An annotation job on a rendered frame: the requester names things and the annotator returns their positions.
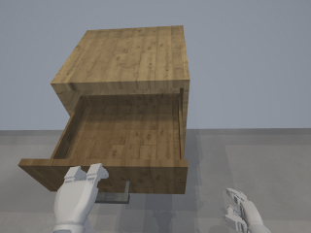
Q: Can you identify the robot right forearm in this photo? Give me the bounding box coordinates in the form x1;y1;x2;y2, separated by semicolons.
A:
247;223;271;233

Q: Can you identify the cabinet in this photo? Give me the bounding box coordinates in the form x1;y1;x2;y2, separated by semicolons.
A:
51;25;190;152

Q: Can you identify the robot left forearm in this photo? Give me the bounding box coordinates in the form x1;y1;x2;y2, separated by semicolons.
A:
52;222;86;233

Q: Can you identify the handle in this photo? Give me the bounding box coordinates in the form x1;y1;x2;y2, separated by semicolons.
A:
94;181;130;204

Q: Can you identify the right robot hand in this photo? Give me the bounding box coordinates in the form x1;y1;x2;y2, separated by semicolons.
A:
225;187;264;233

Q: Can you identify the left robot hand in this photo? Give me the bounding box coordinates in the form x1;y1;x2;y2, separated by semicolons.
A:
53;163;109;233

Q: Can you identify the drawer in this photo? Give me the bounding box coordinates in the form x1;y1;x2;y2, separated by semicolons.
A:
18;93;189;194

